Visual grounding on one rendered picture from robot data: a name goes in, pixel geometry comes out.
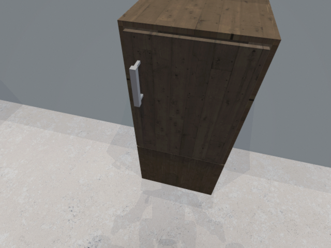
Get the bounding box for cupboard door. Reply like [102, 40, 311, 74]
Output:
[123, 28, 270, 164]

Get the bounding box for handle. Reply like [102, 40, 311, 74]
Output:
[129, 60, 143, 107]

